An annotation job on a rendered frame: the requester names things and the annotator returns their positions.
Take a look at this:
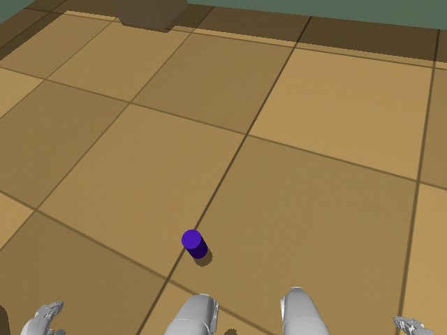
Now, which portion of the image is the left robot hand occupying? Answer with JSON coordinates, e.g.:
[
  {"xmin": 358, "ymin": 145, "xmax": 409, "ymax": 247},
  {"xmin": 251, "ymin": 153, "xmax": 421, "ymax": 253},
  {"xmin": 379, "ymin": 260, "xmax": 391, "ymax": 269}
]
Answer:
[{"xmin": 20, "ymin": 301, "xmax": 66, "ymax": 335}]

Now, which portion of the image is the right robot hand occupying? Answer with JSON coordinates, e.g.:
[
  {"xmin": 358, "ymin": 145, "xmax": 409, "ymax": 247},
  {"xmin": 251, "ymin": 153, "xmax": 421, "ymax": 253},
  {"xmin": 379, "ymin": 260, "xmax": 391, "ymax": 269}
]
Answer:
[{"xmin": 393, "ymin": 316, "xmax": 436, "ymax": 335}]

